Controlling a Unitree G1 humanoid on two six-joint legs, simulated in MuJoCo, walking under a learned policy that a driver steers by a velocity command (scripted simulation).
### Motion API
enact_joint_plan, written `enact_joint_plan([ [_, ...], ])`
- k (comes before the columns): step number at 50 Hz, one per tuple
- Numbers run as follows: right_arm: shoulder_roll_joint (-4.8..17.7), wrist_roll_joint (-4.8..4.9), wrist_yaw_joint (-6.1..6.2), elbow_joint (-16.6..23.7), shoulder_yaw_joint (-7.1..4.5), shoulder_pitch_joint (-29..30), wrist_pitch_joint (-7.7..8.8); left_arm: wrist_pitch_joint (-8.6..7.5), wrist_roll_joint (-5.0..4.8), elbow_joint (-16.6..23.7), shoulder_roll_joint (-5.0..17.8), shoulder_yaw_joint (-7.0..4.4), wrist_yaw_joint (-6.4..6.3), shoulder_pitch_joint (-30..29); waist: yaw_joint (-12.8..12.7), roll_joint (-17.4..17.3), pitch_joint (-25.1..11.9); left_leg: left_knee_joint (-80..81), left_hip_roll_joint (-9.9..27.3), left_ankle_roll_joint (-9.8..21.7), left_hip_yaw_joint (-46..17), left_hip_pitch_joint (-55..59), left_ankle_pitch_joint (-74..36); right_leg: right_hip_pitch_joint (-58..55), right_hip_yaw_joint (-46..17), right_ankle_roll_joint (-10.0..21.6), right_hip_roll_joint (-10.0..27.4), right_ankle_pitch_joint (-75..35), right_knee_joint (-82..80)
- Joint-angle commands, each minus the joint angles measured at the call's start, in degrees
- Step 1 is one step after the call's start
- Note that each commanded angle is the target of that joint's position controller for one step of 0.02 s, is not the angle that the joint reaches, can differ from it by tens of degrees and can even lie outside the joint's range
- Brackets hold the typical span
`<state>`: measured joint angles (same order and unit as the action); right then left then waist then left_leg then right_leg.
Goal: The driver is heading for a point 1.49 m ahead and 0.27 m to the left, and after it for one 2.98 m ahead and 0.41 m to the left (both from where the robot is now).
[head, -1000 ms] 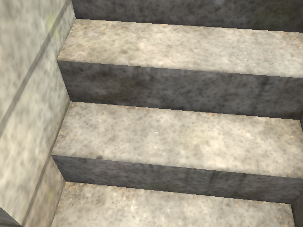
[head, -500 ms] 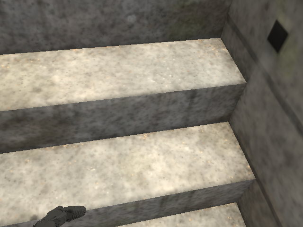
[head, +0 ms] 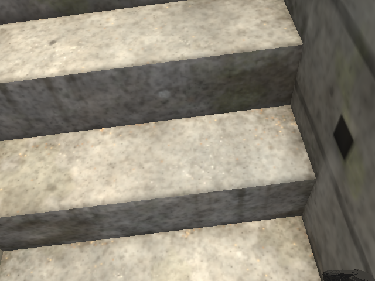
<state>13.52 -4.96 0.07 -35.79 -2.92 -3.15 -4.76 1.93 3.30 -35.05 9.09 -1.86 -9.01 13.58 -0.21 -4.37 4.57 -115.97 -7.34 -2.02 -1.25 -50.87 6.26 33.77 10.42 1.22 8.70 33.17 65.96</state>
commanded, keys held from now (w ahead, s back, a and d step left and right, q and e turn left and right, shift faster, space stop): w+q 0.54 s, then w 0.12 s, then w+e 0.34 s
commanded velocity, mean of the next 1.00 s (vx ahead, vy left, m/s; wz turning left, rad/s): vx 0.50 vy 0.00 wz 0.31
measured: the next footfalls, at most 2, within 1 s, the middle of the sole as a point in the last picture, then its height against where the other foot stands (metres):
left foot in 0.48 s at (126, 280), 0.21 m higher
right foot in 0.98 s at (132, 166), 0.21 m higher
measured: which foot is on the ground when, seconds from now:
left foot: up 0.00-0.46, down 0.48-1.00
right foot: down 0.00-0.50, up 0.52-0.96, down 0.98-1.00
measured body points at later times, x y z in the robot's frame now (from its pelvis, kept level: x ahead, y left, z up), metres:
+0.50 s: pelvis +0.21 +0.12 +0.09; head +0.27 +0.09 +0.54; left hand +0.16 +0.39 -0.02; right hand +0.50 -0.06 +0.02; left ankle +0.32 +0.23 -0.46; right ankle +0.04 -0.11 -0.60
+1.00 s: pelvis +0.44 +0.22 +0.34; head +0.49 +0.26 +0.79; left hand +0.67 +0.40 +0.26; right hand +0.46 -0.03 +0.22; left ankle +0.33 +0.23 -0.40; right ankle +0.54 +0.19 -0.25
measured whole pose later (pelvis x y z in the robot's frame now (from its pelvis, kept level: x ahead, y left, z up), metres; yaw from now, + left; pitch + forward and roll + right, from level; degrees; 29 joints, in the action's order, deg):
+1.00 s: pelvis +0.44 +0.22 +0.34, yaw +15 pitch +6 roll -4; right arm 9.1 2.5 4.9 -51.7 -2.7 -26.3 7.0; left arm -0.1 0.5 -36.2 3.6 3.8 0.1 -4.4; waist 5.1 -0.8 0.9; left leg -15.1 -2.6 7.9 -0.5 -5.9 -7.2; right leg 53.6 11.0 7.8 -5.7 32.5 76.6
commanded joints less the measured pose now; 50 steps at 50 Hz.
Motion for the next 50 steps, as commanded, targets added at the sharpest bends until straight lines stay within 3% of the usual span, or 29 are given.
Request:
enact_joint_plan([
  [1,2.5,0.02,2.54,4.7,-0.48,-4.0,-1.35,-4.02,-0.41,4.6,2.5,0.14,2.75,-9.6,7.0,9.1,-2.6,0.5,3.4,0.1,-4.9,-5.9,0.0,-3.8,-18.5,2.3,13.6,-22.5,-32.7],
  [5,3.2,1.17,3.37,6.3,-1.26,-0.8,-2.18,-4.23,-0.29,3.1,9.1,-1.32,3.68,-5.1,5.7,12.8,-4.8,9.0,3.3,-0.1,3.7,-4.1,2.3,-15.9,-11.1,6.1,13.7,-38.9,-40.4],
  [7,3.9,0.75,1.88,6.7,-1.58,-0.8,-1.25,-3.96,0.24,2.8,10.4,-1.80,3.19,-4.1,4.6,10.0,-6.9,20.4,5.0,1.0,5.7,-1.4,6.1,-24.7,-6.6,4.6,11.7,-41.4,-42.8],
  [8,1.8,0.82,0.14,4.3,-1.24,2.1,-0.42,-4.75,-0.14,0.6,11.8,-3.11,2.62,4.2,-1.6,5.5,-5.6,16.9,4.5,1.9,2.0,-9.0,9.5,-31.7,-8.4,4.4,14.0,-40.9,-43.2],
  [10,-2.0,0.86,0.18,5.2,-1.16,5.5,0.44,-4.96,0.45,-1.9,15.0,-4.50,2.84,14.0,-7.3,10.7,-5.4,-9.2,2.2,3.2,-3.1,-28.5,20.9,-48.7,-12.3,7.6,19.8,-48.4,-43.2],
  [13,-2.5,0.89,-0.15,7.9,-0.10,13.0,1.14,-5.02,2.02,-4.6,14.9,-4.60,4.47,16.6,-7.4,5.1,-2.5,-20.7,2.9,6.1,-7.0,-44.6,29.8,-57.0,-8.4,5.7,21.7,-45.6,-44.0],
  [14,-1.7,2.76,-0.59,8.3,-0.50,13.2,2.82,-4.33,2.71,-4.3,15.1,-4.69,5.55,15.2,-7.7,7.5,-2.2,-18.3,1.5,5.8,-5.5,-43.1,30.4,-55.0,-5.7,4.8,19.3,-44.9,-44.9],
  [15,1.0,1.88,-0.15,10.6,-1.13,12.7,2.73,-5.57,2.23,-5.9,11.1,-2.82,5.92,19.0,-7.1,12.9,-5.6,-22.3,1.7,4.7,-1.4,-40.0,28.3,-55.1,-3.3,5.5,16.0,-34.4,-46.2],
  [16,1.0,1.95,0.03,11.9,-1.43,14.1,1.28,-6.43,0.76,-6.0,11.5,-2.43,6.23,17.1,-4.4,14.7,-0.7,-19.4,2.1,4.1,-0.5,-38.4,28.7,-46.9,-2.3,4.9,15.3,-29.8,-48.7],
  [20,-0.2,3.48,0.45,20.8,0.61,16.3,-2.91,-7.32,0.25,-6.9,16.8,-3.81,6.56,8.8,2.4,18.1,5.0,4.3,7.6,5.9,6.1,-24.9,31.2,-33.9,5.9,2.4,12.1,-43.3,-61.3],
  [21,0.2,5.70,-0.88,19.8,1.31,9.5,-2.54,-6.34,-1.84,-4.9,17.6,-3.27,6.55,0.6,8.1,15.1,2.4,38.6,8.0,9.3,9.0,1.0,31.7,-23.5,12.2,3.2,7.0,-62.1,-60.4],
  [22,2.7,6.55,0.04,16.7,-0.36,2.4,-2.27,-5.35,-2.76,-3.1,19.5,-3.41,6.28,3.2,7.6,15.8,-9.3,41.3,1.5,9.6,11.7,21.1,30.9,-24.0,7.0,7.1,7.4,-88.9,-48.7],
  [23,3.4,5.71,0.34,12.5,-1.08,-15.1,-2.14,-6.23,-4.39,-1.5,21.4,-3.48,6.80,-1.4,13.2,24.9,-18.4,31.3,-1.7,10.3,9.6,34.5,33.4,-26.3,3.0,7.8,12.3,-124.6,-38.2],
  [24,6.8,5.36,0.25,9.7,-2.85,-22.4,-1.43,-6.73,-7.33,-0.4,21.8,-4.21,8.10,-5.7,17.8,23.7,-24.3,41.7,-3.8,12.6,-0.4,37.8,36.8,-28.0,-0.7,6.9,11.3,-119.0,-17.6],
  [25,10.6,4.35,0.38,9.2,-4.43,-18.4,-0.43,-7.11,-6.89,3.2,17.6,-3.86,9.82,-11.7,17.5,10.5,-19.5,62.8,-3.9,19.1,-20.7,33.9,40.8,-13.2,-5.3,2.9,0.7,-77.2,8.1],
  [26,16.5,1.54,1.07,8.5,-5.68,-6.9,0.15,-8.26,-4.38,10.1,8.9,-1.58,11.23,-10.3,6.3,-11.9,-23.5,84.6,9.8,26.2,-51.0,41.4,46.9,6.7,-11.5,0.0,-14.4,-29.3,39.1],
  [27,14.7,0.94,1.43,7.9,-5.67,-5.2,-0.27,-8.75,-0.57,9.9,5.4,-0.88,11.01,-10.1,3.1,-7.2,-28.8,89.6,10.0,22.7,-51.1,40.0,53.6,9.2,-21.2,0.7,-11.9,-28.6,52.4],
  [29,6.6,2.94,2.24,2.4,-3.73,-6.7,1.03,-7.05,2.22,8.2,2.0,-0.20,9.69,-6.4,-1.4,-3.6,-15.4,89.6,7.6,14.4,-44.0,26.2,44.2,15.0,-19.6,1.6,-11.3,-35.9,53.4],
  [30,4.7,2.12,2.35,-0.3,-3.39,-3.1,2.98,-6.83,1.92,8.2,-0.7,1.04,9.14,-7.1,-3.6,-3.4,-12.4,86.0,6.8,14.7,-40.8,21.5,36.9,17.8,-19.9,2.2,-11.9,-39.3,60.5],
  [33,1.9,1.99,1.93,-5.9,-2.76,-6.2,6.15,-6.14,2.26,7.7,-1.2,2.25,7.10,-10.3,-5.2,0.7,-7.8,84.9,7.3,13.0,-28.5,20.1,19.4,26.7,-20.3,1.2,-11.0,-35.7,62.3],
  [37,-0.1,3.00,2.51,-13.6,-1.69,-19.5,10.52,-7.08,-1.32,5.0,-3.9,3.14,5.51,-17.1,2.4,2.7,-2.2,91.1,11.6,12.6,-21.5,30.8,2.8,43.3,-18.6,2.7,-14.0,-25.8,68.5],
  [40,0.1,4.45,1.78,-19.2,-1.56,-27.7,12.75,-6.68,-1.31,8.7,-8.3,5.08,4.82,-29.1,5.7,7.1,1.7,96.1,11.6,9.2,-16.5,38.1,3.8,56.2,-15.5,5.0,-14.9,-16.4,66.1],
  [41,-1.8,5.30,2.11,-19.4,-0.76,-28.3,12.02,-6.22,-1.54,9.8,-8.9,5.66,6.20,-32.0,5.5,9.1,2.5,101.5,12.5,7.8,-13.5,36.6,-0.4,53.9,-10.2,4.1,-13.7,-16.2,57.4],
  [43,1.1,6.25,4.68,-17.1,-0.56,-27.6,11.10,-4.15,-1.53,12.2,-7.2,5.90,7.45,-35.0,5.6,5.0,-3.3,113.3,16.2,10.7,-12.7,36.1,-20.5,40.3,-0.3,3.4,-11.8,-12.6,46.2],
  [44,0.3,5.90,5.61,-17.7,-0.32,-28.3,10.16,-3.40,-1.33,11.5,-9.0,6.40,7.91,-34.2,5.0,2.3,-6.9,114.0,16.2,12.4,-9.3,40.6,-25.4,34.8,1.3,4.3,-10.6,-12.4,42.5],
  [46,1.9,7.74,6.25,-12.2,-0.32,-20.7,10.54,-3.96,-1.66,4.2,-5.8,5.36,9.14,-21.4,0.8,2.2,-17.6,107.7,13.7,10.1,2.4,38.2,-79.1,3.4,6.1,5.6,-15.4,-10.3,19.4],
  [47,5.5,8.05,6.69,-9.7,-1.04,-19.6,12.14,-3.35,-3.68,1.0,-4.1,4.59,9.07,-13.0,-0.4,-2.3,-24.3,102.7,16.6,9.7,1.1,41.4,-101.8,-5.2,5.3,5.7,-16.5,-13.2,18.3],
  [48,11.3,7.62,6.56,-8.0,-3.03,-17.4,14.03,-2.25,-4.74,1.0,-1.1,3.92,8.76,-6.3,-3.9,-8.7,-28.9,92.4,20.7,11.9,-0.8,49.4,-117.0,-5.5,0.6,6.1,-15.7,-6.0,12.0],
  [50,9.1,8.25,3.40,-7.9,-2.75,-21.0,15.15,-1.56,-2.07,-2.6,4.9,1.47,9.35,-0.5,-5.3,-5.7,-34.8,68.6,20.1,12.0,-1.7,55.6,-111.2,-15.2,-4.8,9.4,-20.3,-2.6,-10.4],
])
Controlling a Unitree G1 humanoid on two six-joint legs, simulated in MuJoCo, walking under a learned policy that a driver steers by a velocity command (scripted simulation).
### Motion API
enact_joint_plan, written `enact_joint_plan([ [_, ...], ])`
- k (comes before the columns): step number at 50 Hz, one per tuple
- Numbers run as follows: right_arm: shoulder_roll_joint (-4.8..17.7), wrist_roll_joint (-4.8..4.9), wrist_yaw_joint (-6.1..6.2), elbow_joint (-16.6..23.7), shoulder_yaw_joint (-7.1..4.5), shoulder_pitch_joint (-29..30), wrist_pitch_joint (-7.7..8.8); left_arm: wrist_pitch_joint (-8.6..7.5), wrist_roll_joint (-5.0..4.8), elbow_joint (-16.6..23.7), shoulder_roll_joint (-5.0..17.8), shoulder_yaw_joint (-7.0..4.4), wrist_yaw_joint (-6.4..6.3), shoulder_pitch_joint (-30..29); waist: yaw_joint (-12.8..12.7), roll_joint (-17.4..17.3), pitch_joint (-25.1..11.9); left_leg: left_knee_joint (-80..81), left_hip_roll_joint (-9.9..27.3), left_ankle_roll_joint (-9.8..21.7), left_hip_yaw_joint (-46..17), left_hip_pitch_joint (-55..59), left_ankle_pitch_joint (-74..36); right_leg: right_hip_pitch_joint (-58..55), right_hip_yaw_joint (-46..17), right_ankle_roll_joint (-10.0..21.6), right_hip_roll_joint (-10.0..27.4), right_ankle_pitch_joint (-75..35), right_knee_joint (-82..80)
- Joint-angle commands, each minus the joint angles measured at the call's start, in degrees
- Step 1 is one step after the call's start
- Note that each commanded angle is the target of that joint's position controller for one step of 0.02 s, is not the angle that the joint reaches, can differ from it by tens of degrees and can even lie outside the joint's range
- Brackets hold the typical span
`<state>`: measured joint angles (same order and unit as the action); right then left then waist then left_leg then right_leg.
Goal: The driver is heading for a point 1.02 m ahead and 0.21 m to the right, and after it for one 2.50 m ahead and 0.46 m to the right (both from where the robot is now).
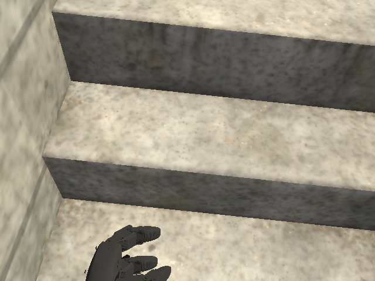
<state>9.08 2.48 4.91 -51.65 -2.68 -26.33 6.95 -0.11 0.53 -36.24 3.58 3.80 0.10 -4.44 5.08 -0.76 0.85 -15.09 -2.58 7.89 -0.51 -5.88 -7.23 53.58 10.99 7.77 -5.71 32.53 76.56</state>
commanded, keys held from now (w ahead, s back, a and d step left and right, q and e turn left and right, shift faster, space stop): w+e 0.86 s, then w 0.08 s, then w+q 0.06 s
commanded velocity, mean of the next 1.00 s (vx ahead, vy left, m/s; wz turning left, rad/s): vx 0.50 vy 0.00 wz -0.51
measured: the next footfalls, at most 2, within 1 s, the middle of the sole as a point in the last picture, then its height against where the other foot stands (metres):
left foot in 0.38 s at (123, 254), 0.20 m higher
right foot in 0.90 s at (276, 136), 0.20 m higher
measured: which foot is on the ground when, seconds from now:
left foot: down 0.00-0.00, up 0.02-0.36, down 0.38-0.90, up 0.92-1.00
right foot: down 0.00-0.40, up 0.42-0.88, down 0.90-1.00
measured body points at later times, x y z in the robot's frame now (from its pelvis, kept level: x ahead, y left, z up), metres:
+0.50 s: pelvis +0.27 +0.04 +0.25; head +0.31 +0.04 +0.70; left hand +0.40 +0.28 +0.12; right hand +0.44 -0.21 +0.17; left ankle +0.36 +0.13 -0.38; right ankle +0.15 -0.06 -0.25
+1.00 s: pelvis +0.55 -0.12 +0.46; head +0.60 -0.10 +0.90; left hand +0.77 +0.04 +0.32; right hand +0.55 -0.41 +0.37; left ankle +0.44 +0.09 -0.04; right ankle +0.57 -0.22 -0.18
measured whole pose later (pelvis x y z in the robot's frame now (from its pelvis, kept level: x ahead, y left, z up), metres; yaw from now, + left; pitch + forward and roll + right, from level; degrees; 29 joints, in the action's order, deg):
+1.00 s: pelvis +0.55 -0.12 +0.46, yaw -26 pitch +5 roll -4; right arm 12.6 1.1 -0.2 -42.4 -3.7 -12.8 8.6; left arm 4.4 2.9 -41.9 11.9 -4.2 -0.9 8.3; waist 0.0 1.5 -0.3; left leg -98.7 2.5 4.9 -7.8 -27.7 -1.4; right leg 44.3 4.6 5.0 -7.6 27.9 66.9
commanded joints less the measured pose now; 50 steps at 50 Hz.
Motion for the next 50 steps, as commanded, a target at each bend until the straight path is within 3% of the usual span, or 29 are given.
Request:
enact_joint_plan([
  [1,12.9,-0.32,-2.93,11.3,-3.55,5.2,3.47,0.93,0.95,-4.2,15.2,-6.69,-0.13,22.0,-14.2,5.5,-28.1,-57.2,5.8,-3.3,-4.5,-15.5,-46.0,-47.2,-33.2,14.7,7.5,-2.9,-31.4],
  [2,12.4,-4.98,-3.74,14.1,-4.18,15.4,2.72,3.27,2.38,-5.2,16.6,-8.30,-1.85,20.4,-17.1,14.5,-22.3,-95.7,-6.8,-6.0,-1.4,-38.6,9.0,-44.6,-64.4,22.8,16.4,6.2,-49.5],
  [3,3.4,-8.36,-3.16,19.1,-2.01,20.1,1.87,2.47,1.47,-5.0,14.6,-8.77,-2.04,15.9,-14.6,4.3,-13.1,-120.4,-4.7,-4.6,-8.2,-55.9,16.7,-39.7,-64.7,21.9,16.7,12.2,-51.5],
  [4,-3.3,-7.85,-2.31,21.5,1.02,21.2,0.06,1.41,1.20,-7.9,15.3,-9.38,-2.20,16.6,-10.1,0.2,-2.5,-124.1,-2.8,-3.6,-9.8,-64.8,21.0,-32.9,-58.7,18.0,17.3,17.5,-53.4],
  [5,-4.8,-7.17,-2.04,22.1,2.67,17.0,-1.00,-0.31,0.87,-10.9,12.8,-8.72,-1.89,17.7,-5.3,-4.7,5.1,-119.4,-0.6,-3.2,-9.6,-66.2,22.5,-26.7,-50.1,12.7,15.1,12.2,-54.2],
  [9,-4.6,-4.26,0.21,25.7,4.55,20.3,-3.53,-4.61,-0.51,-12.8,12.7,-7.91,0.56,16.3,0.6,-5.1,13.5,-104.4,4.1,-4.3,-3.2,-66.0,22.3,-14.3,-29.3,6.7,8.9,-5.7,-58.8],
  [11,-5.7,-3.08,1.81,26.7,4.71,26.1,-4.43,-6.52,1.49,-16.4,14.0,-8.43,1.18,23.9,-2.9,0.8,9.9,-116.7,4.4,-4.1,1.3,-73.4,26.1,-21.6,-29.6,9.5,10.5,-20.1,-60.2],
  [14,-4.4,-4.70,2.02,32.2,5.35,35.0,-4.09,-6.58,0.15,-16.8,16.7,-9.92,0.08,29.1,-5.3,4.0,4.4,-92.3,9.1,-2.4,1.4,-67.7,30.8,-28.4,-26.7,7.3,7.7,-25.2,-65.7],
  [15,-5.2,-4.94,0.65,34.3,6.33,39.1,-5.38,-5.71,-0.66,-15.1,19.1,-11.08,-1.27,32.9,-8.1,4.2,-3.0,-78.2,8.1,-0.8,7.6,-51.5,32.5,-30.3,-27.8,8.6,11.0,-38.9,-75.9],
  [16,-7.7,-4.29,-0.01,32.8,7.00,38.8,-5.23,-5.20,0.75,-14.9,17.6,-10.82,-1.72,32.4,-7.4,3.4,-7.4,-71.2,6.5,0.5,9.8,-37.0,37.3,-27.1,-24.8,8.6,11.8,-50.0,-76.2],
  [18,1.7,-3.03,-0.01,24.4,2.08,17.3,-4.88,-6.61,0.46,-12.0,22.4,-12.37,-0.50,30.3,0.6,6.7,-28.2,-59.1,-1.2,0.2,10.3,-8.9,42.2,-38.3,-22.5,6.3,11.6,-113.8,-51.7],
  [19,8.5,-2.97,0.71,22.6,-0.27,6.6,-4.28,-8.36,-1.74,-8.7,27.3,-14.00,0.92,19.7,9.9,5.6,-35.2,-44.6,2.2,-0.2,0.3,-0.1,41.1,-39.8,-21.8,2.5,10.0,-118.3,-31.2],
  [20,15.7,-4.42,1.47,21.0,-2.78,1.6,-4.15,-9.86,-1.77,-4.9,21.2,-12.33,3.48,14.6,11.8,-13.6,-38.7,-26.2,14.8,5.3,-29.3,8.2,53.9,-26.6,-20.2,-1.2,1.8,-79.2,-8.4],
  [21,16.5,-4.34,2.34,21.9,-3.50,11.7,-5.02,-9.76,2.08,-2.3,15.0,-11.58,4.65,13.4,6.5,-22.8,-35.5,-6.9,23.3,8.9,-55.6,4.2,57.1,-12.4,-22.9,-3.7,-5.3,-33.5,21.4],
  [23,7.6,-1.98,0.69,17.6,-1.86,22.9,-4.51,-6.81,5.34,0.3,8.4,-9.74,5.27,15.4,-3.8,-5.0,-20.7,-14.0,23.4,7.2,-45.1,-3.8,68.0,3.6,-20.2,-1.2,-1.1,-32.9,42.5],
  [24,3.5,-2.28,-0.57,13.9,-0.26,20.0,-3.86,-4.00,5.37,0.9,7.0,-8.71,4.31,13.7,-5.9,3.8,-10.9,-15.2,22.1,4.8,-35.5,-11.8,64.4,7.8,-17.3,-0.6,0.1,-30.0,47.1],
  [25,1.7,-3.19,-1.34,10.6,0.78,19.2,-1.60,-2.01,5.27,3.5,2.7,-6.44,2.66,12.4,-7.9,2.3,-2.6,-16.3,21.2,3.7,-27.6,-18.3,54.4,12.5,-20.1,0.2,0.8,-26.2,51.2],
  [27,0.3,-4.16,-2.52,6.9,1.41,16.2,1.88,1.46,3.58,4.0,3.3,-5.80,1.32,13.4,-8.6,2.0,2.1,-11.5,21.1,0.4,-15.8,-18.3,39.4,17.0,-20.8,1.1,2.8,-18.6,53.2],
  [29,4.4,-3.78,-3.14,6.3,0.63,16.2,3.52,2.57,1.87,5.8,5.5,-6.28,0.77,12.1,-10.9,-0.2,4.9,-5.6,21.1,-1.1,-8.4,-16.4,32.2,20.2,-23.4,-0.3,4.8,-18.0,49.5],
  [34,8.5,-2.95,-2.76,4.3,0.92,5.7,4.30,5.05,1.91,8.3,2.5,-6.07,-1.07,5.3,-10.8,-2.1,7.8,2.8,23.4,0.0,0.8,-7.5,28.0,34.9,-23.2,-0.6,3.0,-13.3,69.3],
  [38,11.2,-3.95,-2.38,3.1,-0.20,1.9,3.17,6.84,2.50,14.0,3.5,-5.68,0.46,-8.1,-7.7,-2.1,5.8,10.9,18.3,-0.2,9.5,-4.3,18.8,27.9,-9.8,-1.9,5.3,-9.7,49.2],
  [40,13.9,-1.65,-1.02,2.6,-1.08,1.6,2.78,7.82,0.74,16.1,3.7,-4.82,1.41,-11.8,-6.1,-5.7,4.0,17.4,18.4,1.3,14.9,0.5,-5.0,15.9,-2.1,0.0,8.5,-1.3,23.5],
  [41,13.1,0.24,-0.36,3.3,-0.45,5.2,2.22,8.05,-0.28,13.1,4.3,-4.64,1.49,-7.9,-7.4,-3.1,-1.2,13.0,16.0,1.5,19.5,-2.4,-36.0,-2.7,4.7,1.8,5.2,-1.8,10.4],
  [42,18.3,1.84,0.17,3.9,-1.27,6.0,1.97,8.17,-1.09,11.3,4.0,-5.11,0.79,2.0,-11.9,-8.7,-9.1,2.2,20.6,3.4,16.8,1.8,-82.7,-14.0,5.4,1.8,1.3,-0.4,8.4],
  [44,23.1,4.69,-3.06,5.1,-3.46,9.7,2.47,6.83,1.08,6.5,10.2,-7.05,-0.19,22.0,-18.7,-17.5,-25.7,-22.5,23.9,4.7,13.2,11.8,-97.8,-30.0,-2.6,2.6,-2.4,3.7,-4.6],
  [45,21.3,4.00,-4.59,7.3,-3.94,7.7,2.81,5.22,0.60,6.5,15.1,-8.73,0.34,19.9,-17.0,-14.8,-27.0,-35.8,20.1,2.7,9.1,8.5,-83.0,-38.0,-10.2,2.2,-5.7,1.5,-22.0],
  [47,10.8,-0.85,-7.46,18.0,-2.48,17.4,3.54,5.10,1.92,3.8,23.6,-13.35,-0.79,14.0,-13.2,9.8,-20.2,-88.6,-2.5,-3.7,-1.6,-36.0,6.4,-45.9,-68.2,8.8,12.4,3.2,-58.1],
  [48,3.3,-2.55,-6.52,17.9,-1.12,16.5,3.86,3.56,3.35,0.9,21.6,-12.73,-1.91,14.8,-10.7,3.9,-27.2,-113.8,-4.7,-3.4,-14.1,-44.8,6.8,-54.0,-64.5,9.6,17.6,-15.2,-53.8],
  [50,-4.9,-3.72,-4.79,21.6,2.70,22.8,3.59,0.99,3.41,-8.6,15.1,-11.09,-2.48,19.0,-7.6,-2.2,-13.4,-119.4,-3.6,-1.0,-12.7,-54.7,8.5,-41.6,-47.4,9.3,13.3,-16.9,-48.2],
])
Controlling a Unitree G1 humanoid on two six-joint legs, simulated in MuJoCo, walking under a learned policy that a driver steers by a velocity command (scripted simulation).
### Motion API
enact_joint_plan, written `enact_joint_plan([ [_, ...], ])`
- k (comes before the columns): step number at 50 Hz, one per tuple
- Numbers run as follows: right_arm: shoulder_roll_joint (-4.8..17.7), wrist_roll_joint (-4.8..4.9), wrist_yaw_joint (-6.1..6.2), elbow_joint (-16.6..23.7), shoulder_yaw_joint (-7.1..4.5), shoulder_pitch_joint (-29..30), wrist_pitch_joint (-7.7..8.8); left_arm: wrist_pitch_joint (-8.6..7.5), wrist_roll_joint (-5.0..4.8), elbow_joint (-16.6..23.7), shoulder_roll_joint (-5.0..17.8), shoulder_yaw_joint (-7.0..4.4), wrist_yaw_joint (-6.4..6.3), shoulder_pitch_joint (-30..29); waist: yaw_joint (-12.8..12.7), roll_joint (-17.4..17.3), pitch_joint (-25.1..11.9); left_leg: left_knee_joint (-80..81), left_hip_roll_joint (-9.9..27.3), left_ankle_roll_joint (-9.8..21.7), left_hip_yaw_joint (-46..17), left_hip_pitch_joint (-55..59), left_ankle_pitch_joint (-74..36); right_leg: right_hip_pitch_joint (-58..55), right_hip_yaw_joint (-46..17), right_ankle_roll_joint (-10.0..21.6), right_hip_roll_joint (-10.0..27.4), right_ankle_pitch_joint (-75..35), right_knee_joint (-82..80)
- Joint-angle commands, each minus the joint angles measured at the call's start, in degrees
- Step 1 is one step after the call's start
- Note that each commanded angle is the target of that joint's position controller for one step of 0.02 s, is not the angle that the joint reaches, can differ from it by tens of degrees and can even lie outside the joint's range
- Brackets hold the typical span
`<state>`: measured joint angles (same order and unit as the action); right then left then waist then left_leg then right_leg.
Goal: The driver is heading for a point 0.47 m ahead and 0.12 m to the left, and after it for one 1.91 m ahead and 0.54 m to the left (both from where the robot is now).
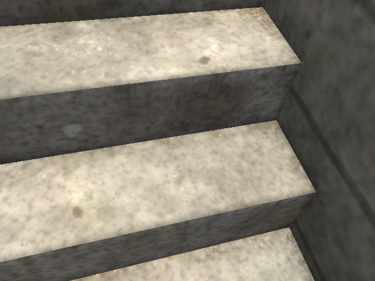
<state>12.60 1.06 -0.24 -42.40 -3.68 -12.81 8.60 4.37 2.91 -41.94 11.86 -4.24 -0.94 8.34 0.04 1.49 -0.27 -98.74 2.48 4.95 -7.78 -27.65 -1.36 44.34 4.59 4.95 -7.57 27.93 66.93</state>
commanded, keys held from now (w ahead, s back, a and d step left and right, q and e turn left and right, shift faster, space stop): w+q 0.68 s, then w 0.32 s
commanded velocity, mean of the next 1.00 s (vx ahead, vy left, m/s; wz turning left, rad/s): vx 0.50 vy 0.00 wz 0.32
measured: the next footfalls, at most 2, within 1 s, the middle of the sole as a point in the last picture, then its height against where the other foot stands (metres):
left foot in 0.36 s outside the picture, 0.21 m higher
right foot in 0.84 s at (195, 184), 0.20 m higher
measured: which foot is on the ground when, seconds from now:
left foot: up 0.00-0.34, down 0.36-0.84, up 0.86-1.00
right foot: down 0.00-0.38, up 0.40-0.82, down 0.84-1.00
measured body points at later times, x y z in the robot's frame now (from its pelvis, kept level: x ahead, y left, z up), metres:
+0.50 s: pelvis +0.19 +0.05 +0.22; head +0.20 +0.04 +0.67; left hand +0.19 +0.30 +0.10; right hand +0.39 -0.12 +0.09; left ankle +0.15 +0.12 -0.45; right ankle +0.14 -0.11 -0.30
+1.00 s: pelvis +0.42 +0.01 +0.42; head +0.47 +0.00 +0.87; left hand +0.37 +0.27 +0.31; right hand +0.69 -0.10 +0.31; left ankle +0.29 +0.14 -0.06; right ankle +0.49 -0.03 -0.23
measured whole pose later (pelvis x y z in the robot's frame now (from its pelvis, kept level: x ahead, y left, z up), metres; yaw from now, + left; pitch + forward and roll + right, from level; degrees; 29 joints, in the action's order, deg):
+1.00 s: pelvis +0.42 +0.01 +0.42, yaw +23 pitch +1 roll +1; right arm 10.4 -4.5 -2.7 -36.9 -3.3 -4.2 0.6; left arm -3.3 0.3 -47.8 9.7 -2.7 -4.0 17.6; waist -0.4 -3.8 3.3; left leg -107.3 -9.5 4.0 -11.0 -40.0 4.3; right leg 38.5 2.2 5.5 -3.7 30.8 68.1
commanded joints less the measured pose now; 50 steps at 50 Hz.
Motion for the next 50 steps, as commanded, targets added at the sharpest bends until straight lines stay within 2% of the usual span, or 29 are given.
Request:
enact_joint_plan([
  [1,-6.1,-5.00,1.30,12.0,3.40,17.9,2.17,-4.47,-0.35,-8.6,2.7,-2.04,-2.29,17.6,-10.8,-3.2,-5.9,-25.2,-8.5,1.6,-0.9,-33.8,10.0,-39.3,-32.6,9.0,6.4,-28.4,-35.0],
  [4,-1.6,-3.78,1.47,11.6,1.93,21.0,2.58,-8.16,-0.83,-17.4,4.6,-2.57,-5.96,34.1,-15.4,2.3,-7.8,-32.1,-13.9,-1.4,-2.5,-57.9,32.5,-74.0,-27.5,10.7,13.7,-78.2,-32.9],
  [7,-6.7,-2.55,0.34,13.0,3.66,22.2,-0.19,-12.40,-1.18,-15.4,0.0,-1.05,-5.55,26.5,-7.3,-3.8,-12.1,-27.9,-9.0,1.6,-3.9,-49.8,27.8,-61.0,-24.6,8.2,16.9,-56.3,-39.6],
  [9,-9.5,-2.83,0.62,17.5,5.59,32.9,-1.92,-14.33,-0.55,-16.0,-3.1,1.07,-3.81,26.8,-7.5,-1.8,-3.3,-31.2,-9.6,1.2,2.6,-51.2,32.1,-42.1,-21.1,8.7,14.9,-41.1,-49.4],
  [12,-10.2,-2.61,3.53,26.2,7.88,38.2,-4.22,-13.84,0.53,-12.7,3.7,0.70,-2.61,19.1,-1.2,3.2,4.2,-26.1,-4.5,0.9,3.9,-55.2,39.4,-28.4,-21.4,10.0,20.3,-35.6,-62.8],
  [14,-6.0,-2.00,3.47,26.5,7.62,35.0,-6.21,-13.06,-2.43,-10.7,7.6,0.63,-3.35,15.6,1.3,-2.8,-1.2,-3.6,-0.6,1.2,14.4,-22.7,26.5,-16.2,-12.9,10.0,19.9,-44.7,-77.2],
  [15,-6.4,-0.67,2.84,23.8,7.82,31.3,-6.31,-13.19,-5.81,-9.6,8.5,1.17,-3.54,14.7,1.0,-3.9,-3.7,7.8,-1.6,2.6,17.2,-3.5,24.0,-10.2,-6.3,8.0,17.8,-62.7,-76.3],
  [16,-4.8,1.82,2.32,17.6,7.07,23.0,-7.47,-14.17,-6.89,-8.7,8.2,1.86,-3.48,19.3,0.2,-2.5,-14.7,9.4,-7.9,2.4,23.7,11.0,20.6,-17.2,-3.2,8.7,16.2,-102.3,-66.2],
  [17,-4.1,1.51,3.01,14.6,6.25,10.1,-8.55,-16.13,-6.05,-7.5,16.8,-1.00,-2.64,17.6,4.2,9.7,-21.6,13.1,-7.1,2.4,20.7,13.6,24.7,-27.7,-4.4,8.8,19.5,-136.7,-53.8],
  [18,-1.7,0.10,1.97,12.3,5.58,4.7,-8.83,-16.45,-7.65,-7.2,17.5,-2.41,-1.73,19.5,5.6,12.9,-28.0,28.1,-9.2,3.9,16.8,12.7,26.1,-39.8,-7.1,8.0,21.1,-140.2,-40.0],
  [19,1.2,-2.00,1.03,9.5,4.02,2.7,-8.69,-15.82,-8.08,-7.5,17.1,-2.60,-0.55,25.0,5.9,9.2,-32.9,43.8,-11.1,5.1,7.6,17.8,27.5,-45.3,-10.2,6.8,20.6,-122.7,-25.7],
  [20,4.5,-2.96,0.87,6.0,2.06,3.4,-8.72,-15.27,-4.41,-4.3,10.8,-1.34,1.30,26.7,1.9,-4.0,-30.6,54.2,-1.9,11.9,-15.3,28.5,26.2,-25.1,-12.3,1.7,12.9,-58.7,-9.9],
  [21,9.8,-3.18,2.07,3.4,-0.88,0.0,-11.22,-13.97,-0.30,-1.3,8.6,-1.15,2.10,20.1,5.3,-15.2,-26.3,72.4,7.6,17.3,-45.5,25.5,51.4,-6.2,-14.3,-1.4,-0.4,-22.9,22.2],
  [22,6.0,-2.04,1.53,0.8,-0.35,4.3,-9.76,-13.24,1.21,-0.6,1.0,-0.28,1.51,16.2,1.9,-8.0,-12.9,71.9,6.8,14.6,-38.7,19.2,38.2,6.6,-19.2,-2.3,0.4,-20.8,43.8],
  [24,2.6,-2.72,1.17,-2.8,0.48,7.1,-7.09,-11.72,-0.51,4.6,-1.8,1.34,-0.60,12.2,-4.0,-0.7,4.7,67.5,6.1,12.5,-20.9,13.7,15.2,25.4,-15.2,-1.3,2.1,-9.3,58.2],
  [26,-3.1,-5.31,1.00,-4.2,1.08,5.9,-4.86,-9.46,-0.50,7.9,-4.4,2.99,-1.83,9.4,-6.5,-4.3,6.3,65.9,4.3,4.4,-8.0,8.6,15.3,27.7,-19.9,-0.4,1.9,0.8,68.0],
  [28,2.6,-5.26,1.72,-1.3,0.02,14.5,-3.98,-7.03,-1.96,7.8,2.1,1.61,-1.98,12.8,-13.8,-2.6,7.6,75.4,3.7,0.8,1.5,-6.1,19.8,12.9,-17.1,-2.1,3.0,-6.1,47.9],
  [29,6.2,-5.79,2.29,-0.9,-0.56,16.2,-3.03,-5.23,-3.19,8.0,4.2,0.42,-2.80,15.1,-16.0,-5.5,5.4,76.1,5.9,5.4,-0.4,-13.7,14.1,4.3,-7.0,-4.8,1.0,-8.1,56.6],
  [31,8.6,-4.89,3.56,-3.7,-0.77,8.6,-1.66,-3.64,-4.25,9.5,3.4,0.02,-4.21,7.8,-9.8,-9.5,6.1,81.4,12.2,11.1,-5.7,-7.3,9.8,13.5,-5.6,-7.4,1.9,-2.6,77.2],
  [34,9.5,-6.19,3.85,-7.3,-1.83,-12.6,0.27,-6.03,-1.78,16.6,-1.3,2.83,-4.66,-14.8,2.7,-3.7,11.5,82.8,13.1,6.0,-2.6,24.8,2.4,44.3,-12.9,-2.8,5.4,15.9,66.2],
  [38,15.4,-5.66,3.73,-4.5,-4.40,-11.8,-0.25,-6.39,-2.04,24.9,-0.1,4.91,-2.51,-25.3,3.0,-4.4,2.6,94.6,15.6,6.7,3.7,34.5,-10.8,39.9,-4.2,0.1,8.6,17.1,47.6],
  [39,16.1,-2.88,3.53,-1.4,-3.57,-3.7,-2.31,-5.60,-2.66,22.6,-0.3,6.22,-1.00,-12.9,-5.0,2.0,-4.7,94.4,10.3,4.2,11.5,24.7,-22.3,9.5,-1.5,2.8,11.1,11.2,15.2],
  [40,16.6,-1.04,3.02,-0.3,-3.43,-3.8,-3.13,-4.89,-3.08,17.0,0.5,5.20,-0.40,-1.2,-7.7,1.8,-15.1,88.2,8.5,6.5,10.8,16.1,-48.6,-20.6,3.8,1.8,3.3,8.7,10.5],
  [41,18.0,-0.56,1.86,0.9,-3.50,0.1,-2.38,-4.01,-3.83,11.3,4.0,3.21,-0.76,13.2,-11.9,-8.1,-21.4,76.3,9.3,4.8,9.5,18.8,-71.9,-31.6,4.7,0.8,0.7,10.3,9.8],
  [42,16.2,0.94,-0.41,1.6,-4.13,6.8,-0.69,-4.43,-2.28,7.2,6.9,0.49,-2.38,25.7,-20.6,-9.3,-22.6,49.0,5.7,1.3,8.4,16.3,-70.6,-38.5,-5.9,4.5,2.4,1.5,-4.7],
  [43,5.4,0.63,-2.82,4.1,-1.74,14.8,-1.41,-4.69,-0.30,0.2,14.6,-1.78,-3.81,32.3,-22.0,16.5,-17.2,18.8,-13.1,-0.9,1.0,-5.3,-4.5,-38.9,-34.4,8.8,9.8,4.0,-26.9],
  [44,-4.6,-2.89,-3.71,7.2,0.05,0.0,-2.41,-5.56,-1.62,2.7,16.5,-2.56,-4.46,19.9,-6.9,30.1,-22.9,-2.8,-18.6,-1.4,-15.1,-12.7,14.2,-39.2,-61.3,7.4,16.5,10.7,-43.7],
  [46,-2.6,-5.94,-3.60,9.1,0.61,1.1,-5.64,-6.82,-3.32,3.2,8.4,-1.16,-3.84,5.3,1.2,7.1,-9.7,-10.5,-12.4,-2.2,-7.3,-21.0,7.3,-26.1,-55.7,6.0,16.2,29.1,-39.2],
  [50,-6.2,-5.61,-1.74,8.2,1.87,6.5,-10.22,-11.49,-2.20,-4.7,0.5,0.71,-2.70,9.3,0.8,2.3,-0.3,-23.2,-11.3,0.6,-5.1,-33.3,6.0,-23.0,-38.2,3.1,14.7,12.7,-34.3],
])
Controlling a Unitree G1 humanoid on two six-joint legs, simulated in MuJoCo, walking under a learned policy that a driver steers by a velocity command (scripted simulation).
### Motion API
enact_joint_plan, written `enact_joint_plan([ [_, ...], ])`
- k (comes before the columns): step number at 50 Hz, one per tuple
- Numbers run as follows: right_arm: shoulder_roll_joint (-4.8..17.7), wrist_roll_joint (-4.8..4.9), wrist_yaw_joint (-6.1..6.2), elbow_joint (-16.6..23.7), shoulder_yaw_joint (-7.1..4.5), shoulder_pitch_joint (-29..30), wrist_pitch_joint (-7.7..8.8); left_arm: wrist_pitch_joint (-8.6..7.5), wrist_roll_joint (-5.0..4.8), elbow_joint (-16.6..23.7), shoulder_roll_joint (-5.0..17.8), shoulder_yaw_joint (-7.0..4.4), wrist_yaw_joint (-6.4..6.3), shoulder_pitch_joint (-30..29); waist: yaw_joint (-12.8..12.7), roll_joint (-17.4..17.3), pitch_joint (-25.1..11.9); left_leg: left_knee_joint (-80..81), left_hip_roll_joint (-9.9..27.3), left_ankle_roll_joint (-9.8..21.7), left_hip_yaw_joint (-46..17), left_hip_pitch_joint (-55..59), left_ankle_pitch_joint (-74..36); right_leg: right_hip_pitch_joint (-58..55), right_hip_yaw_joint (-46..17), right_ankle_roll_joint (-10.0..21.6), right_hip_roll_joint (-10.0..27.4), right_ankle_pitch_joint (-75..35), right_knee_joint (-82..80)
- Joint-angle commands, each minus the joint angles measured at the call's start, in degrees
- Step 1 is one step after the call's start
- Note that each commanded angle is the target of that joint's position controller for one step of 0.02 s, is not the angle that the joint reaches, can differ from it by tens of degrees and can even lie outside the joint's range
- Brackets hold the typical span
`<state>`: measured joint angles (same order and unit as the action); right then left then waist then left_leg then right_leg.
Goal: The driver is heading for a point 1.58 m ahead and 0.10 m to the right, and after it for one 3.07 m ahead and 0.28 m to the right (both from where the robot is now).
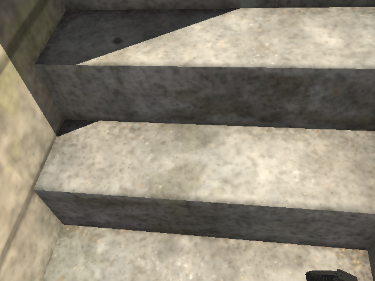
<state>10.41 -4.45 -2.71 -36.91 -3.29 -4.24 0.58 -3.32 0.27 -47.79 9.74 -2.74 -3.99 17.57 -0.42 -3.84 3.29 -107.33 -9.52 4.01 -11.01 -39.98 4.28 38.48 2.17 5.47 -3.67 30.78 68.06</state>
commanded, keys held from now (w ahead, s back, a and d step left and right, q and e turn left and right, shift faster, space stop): w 0.06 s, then no key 0.94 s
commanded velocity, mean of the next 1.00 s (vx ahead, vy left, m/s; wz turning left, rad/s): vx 0.15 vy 0.00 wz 0.04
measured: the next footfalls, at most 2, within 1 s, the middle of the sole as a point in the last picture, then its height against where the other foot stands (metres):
left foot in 0.42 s outside the picture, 0.21 m higher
right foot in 0.80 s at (293, 176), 0.21 m higher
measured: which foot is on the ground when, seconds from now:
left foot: up 0.00-0.40, down 0.42-0.82, up 0.84-1.00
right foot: down 0.00-0.42, up 0.44-0.78, down 0.80-1.00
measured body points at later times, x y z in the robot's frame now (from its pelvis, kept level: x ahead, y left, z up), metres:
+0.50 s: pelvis +0.26 -0.01 +0.20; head +0.29 -0.05 +0.65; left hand +0.32 +0.24 +0.09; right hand +0.42 -0.23 +0.07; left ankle +0.31 +0.07 -0.44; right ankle +0.12 -0.11 -0.37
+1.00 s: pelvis +0.41 -0.08 +0.41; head +0.43 -0.10 +0.86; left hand +0.53 +0.14 +0.28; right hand +0.48 -0.32 +0.26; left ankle +0.35 +0.09 -0.13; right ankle +0.50 -0.18 -0.24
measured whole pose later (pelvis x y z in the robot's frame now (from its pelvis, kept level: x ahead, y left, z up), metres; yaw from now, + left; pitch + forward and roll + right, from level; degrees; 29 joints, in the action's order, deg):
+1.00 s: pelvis +0.41 -0.08 +0.41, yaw -4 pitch +0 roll +1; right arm 11.4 -3.3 0.0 -45.4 -4.0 -14.4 -2.7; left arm 0.1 0.7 -49.6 7.0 -1.0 -5.1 12.3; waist 2.0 -2.8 2.1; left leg -93.9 -6.3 3.8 -9.1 -34.8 5.0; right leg 41.4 2.2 3.8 0.8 25.3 66.5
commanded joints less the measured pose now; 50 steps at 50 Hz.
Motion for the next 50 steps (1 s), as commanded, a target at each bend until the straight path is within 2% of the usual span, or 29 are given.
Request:
enact_joint_plan([
  [1,-5.7,0.20,1.37,2.9,2.09,-0.8,-2.52,-4.97,0.30,-1.2,2.2,-0.57,0.52,4.5,1.0,7.3,-1.3,-17.5,1.6,2.3,-1.4,-27.2,3.5,-19.5,-32.1,2.1,10.5,4.3,-37.1],
  [4,-4.2,-0.24,1.59,5.6,2.02,4.1,-3.73,-6.57,-1.16,-1.2,2.7,0.12,1.28,6.9,1.2,2.5,2.3,-16.8,4.2,1.0,2.4,-35.2,7.1,-22.5,-25.3,2.1,11.5,-14.2,-43.6],
  [7,-9.4,0.58,3.29,7.3,3.17,9.3,-4.44,-7.59,-0.21,-3.8,1.4,1.20,1.36,12.8,0.4,5.2,5.0,-40.1,3.1,1.6,7.0,-49.4,15.0,-26.3,-22.7,3.8,14.0,-29.3,-45.9],
  [10,-10.6,1.49,2.71,9.7,5.02,11.5,-4.69,-6.01,-0.93,-3.5,0.2,1.89,0.46,13.2,2.1,2.9,6.6,-20.6,9.5,0.8,13.7,-45.3,12.5,-21.8,-13.1,-1.0,9.6,-26.9,-50.9],
  [12,-9.5,2.32,2.30,12.5,5.07,18.9,-6.43,-4.89,-1.50,-3.7,1.3,1.56,-0.98,18.5,-3.7,4.7,4.6,-14.1,9.3,-0.9,23.2,-41.2,15.2,-25.0,-15.2,1.6,11.4,-43.2,-60.0],
  [14,-11.5,3.45,3.89,12.9,5.43,13.9,-7.71,-3.73,-1.28,-7.2,3.4,0.53,-3.02,23.1,-2.1,13.7,-0.4,-13.0,12.0,1.3,19.9,-44.4,19.8,-42.6,-12.2,2.6,13.1,-61.9,-56.9],
  [16,-9.6,3.56,4.36,9.8,5.02,11.3,-6.68,-3.87,-2.38,-5.5,3.9,0.19,-3.45,20.8,-0.3,13.3,-6.6,2.7,9.3,5.5,25.0,-28.7,22.4,-46.8,-4.4,-1.3,13.6,-104.1,-54.1],
  [17,-10.1,5.34,4.76,8.1,5.45,8.3,-6.51,-4.70,-2.94,-2.8,6.2,-0.46,-4.03,15.0,3.5,15.2,-10.1,15.6,7.6,7.7,25.9,-12.6,20.6,-40.5,-0.5,-3.4,14.5,-125.9,-51.2],
  [18,-7.1,6.81,5.21,5.2,4.71,5.3,-7.90,-6.15,-4.31,-0.5,7.6,-0.81,-3.80,10.4,6.0,15.8,-15.8,24.3,5.3,7.4,24.9,0.9,16.6,-36.5,-3.2,-2.6,17.0,-138.7,-46.4],
  [19,-3.3,5.41,4.68,4.5,3.51,5.2,-7.86,-6.97,-5.45,-1.0,9.0,-1.26,-2.41,14.4,5.5,12.3,-20.9,29.8,1.9,7.8,24.4,8.4,18.8,-38.5,-4.7,-3.2,16.7,-148.1,-39.0],
  [21,1.6,3.83,3.99,-0.6,1.79,-2.0,-7.10,-8.51,-7.48,-0.9,10.6,-2.82,-0.89,12.8,7.9,14.3,-23.1,57.3,-0.8,6.2,19.7,17.3,16.3,-44.9,-8.6,-4.1,15.5,-134.7,-20.8],
  [22,3.2,3.92,3.82,-3.3,0.80,-4.1,-6.35,-8.42,-6.53,0.3,10.9,-3.85,-0.52,5.8,12.3,9.8,-21.5,73.7,6.6,12.7,4.6,22.6,3.7,-36.9,-8.1,-6.1,7.4,-78.9,1.4],
  [23,4.6,1.92,4.15,-6.9,0.34,-6.6,-5.07,-7.54,-3.04,3.2,6.3,-3.73,-0.16,7.6,10.0,-6.0,-20.2,74.7,28.9,31.1,-26.8,35.0,-55.4,-2.8,-13.6,-14.1,-7.5,-16.1,43.9],
  [24,4.4,3.17,4.24,-9.6,-0.62,-14.2,-3.34,-6.86,-1.24,6.8,2.4,-3.14,0.50,1.2,11.7,2.9,-18.0,76.0,28.2,31.6,-25.5,38.9,-47.9,12.2,-17.1,-8.9,-6.2,-9.4,59.4],
  [25,5.2,2.53,5.23,-13.3,-1.90,-12.7,-1.99,-5.95,-0.81,9.1,-1.4,-1.65,0.18,-3.3,8.7,0.0,-9.9,76.7,27.2,27.2,-21.5,36.5,-20.3,25.1,-18.0,-5.8,-4.8,-4.5,65.8],
  [27,-0.9,0.73,6.12,-17.5,-0.03,-11.9,1.82,-4.74,2.58,14.1,-4.9,1.16,-0.33,-10.0,4.7,4.6,-0.8,80.4,22.9,15.8,-11.2,27.3,-0.5,30.8,-21.6,-0.5,-0.7,-6.9,63.2],
  [29,-0.9,1.94,5.81,-18.6,0.74,-10.2,3.83,-2.45,1.31,12.2,-5.8,2.02,-0.06,-4.5,-1.5,11.0,2.9,85.8,22.1,10.9,-1.1,17.8,-1.8,26.5,-18.0,0.8,0.8,-11.5,57.2],
  [33,6.2,3.68,3.38,-21.9,-0.15,-15.5,8.54,0.62,-0.98,16.1,-7.4,3.00,-3.97,-12.0,-0.5,4.1,4.5,93.3,22.7,10.2,9.4,21.4,-22.8,34.6,-10.6,0.4,0.7,-3.3,59.6],
  [36,6.3,4.26,4.85,-22.4,0.24,-18.8,6.99,0.71,-0.14,20.8,-5.8,4.15,-2.22,-20.9,0.4,1.7,0.1,97.7,17.5,7.7,14.0,25.9,-15.5,29.4,-2.9,-0.2,5.4,-8.2,36.7],
  [37,10.5,5.66,5.23,-20.4,-0.71,-18.0,5.12,1.84,-1.51,22.7,-7.1,5.73,-1.27,-22.3,-1.0,-1.5,-2.5,108.7,19.7,9.2,15.6,20.4,-25.2,11.9,6.4,0.2,8.0,-3.3,16.8],
  [38,12.0,4.83,5.58,-18.9,-1.53,-20.2,4.39,3.32,-3.28,20.7,-8.4,6.04,-1.15,-20.7,0.7,-1.4,-6.1,108.4,20.7,10.4,14.6,20.4,-29.8,-0.5,8.1,1.4,7.0,-2.5,13.0],
  [39,13.5,4.19,5.58,-17.6,-1.97,-21.2,4.96,3.57,-3.08,15.9,-7.8,5.26,-0.85,-12.6,0.0,-3.1,-13.8,100.5,20.9,9.4,17.1,27.7,-62.9,-9.0,9.2,1.5,2.4,0.8,11.5],
  [41,12.6,6.49,3.33,-15.9,-2.56,-19.3,4.97,2.36,-2.09,7.8,-0.4,2.98,-0.58,4.0,-5.6,-9.7,-29.0,77.2,18.1,4.3,17.3,43.4,-77.9,-19.9,1.4,1.9,-1.5,-8.5,-12.0],
  [42,10.1,7.53,1.75,-11.8,-2.43,-21.1,4.31,2.07,-0.44,6.0,5.4,0.77,-2.04,5.9,-5.2,5.4,-31.5,61.9,12.4,0.3,12.5,27.2,-59.0,-30.9,-22.0,8.1,8.5,-8.4,-21.0],
  [43,9.0,4.35,-0.01,-11.3,-1.90,-17.9,2.36,3.73,1.57,6.3,7.9,-0.19,-3.92,0.0,-6.2,20.5,-31.6,43.4,6.7,0.8,9.1,18.5,-5.4,-27.7,-41.9,12.4,16.0,6.1,-33.9],
  [44,4.6,2.23,-0.40,-10.1,-1.48,-16.6,0.61,4.18,0.85,5.6,8.3,-1.11,-3.74,-7.5,-2.6,16.5,-26.0,24.3,4.7,0.0,-0.1,11.7,5.5,-19.8,-44.8,12.1,15.0,20.8,-37.3],
  [45,0.5,1.53,0.84,-8.6,-0.94,-15.6,-1.40,3.66,0.27,5.3,8.0,-1.25,-2.64,-9.6,0.1,7.7,-17.5,12.8,2.5,-1.1,-3.1,4.8,8.9,-14.6,-42.3,9.7,15.1,21.6,-35.2],
  [47,-3.3,0.44,2.50,-6.5,0.35,-13.2,-3.27,2.69,0.68,3.4,0.9,0.61,-1.81,-13.5,5.0,0.7,-3.4,10.8,4.2,0.1,-1.0,0.9,4.5,0.6,-27.8,6.7,13.1,15.7,-25.5],
  [50,-1.9,0.77,3.20,-7.8,0.29,-17.2,-5.13,0.69,0.41,4.0,-1.7,1.94,-0.01,-14.7,7.2,3.7,-3.1,1.0,1.9,-0.3,1.2,0.1,-1.9,2.3,-22.0,6.8,11.5,5.9,-25.4],
])
Keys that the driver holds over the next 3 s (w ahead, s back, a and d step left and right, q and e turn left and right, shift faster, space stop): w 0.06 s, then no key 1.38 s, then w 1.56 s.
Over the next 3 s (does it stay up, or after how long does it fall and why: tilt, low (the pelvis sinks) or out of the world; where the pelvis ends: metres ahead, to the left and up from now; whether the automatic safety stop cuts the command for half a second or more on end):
stays up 1.11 -0.05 0.94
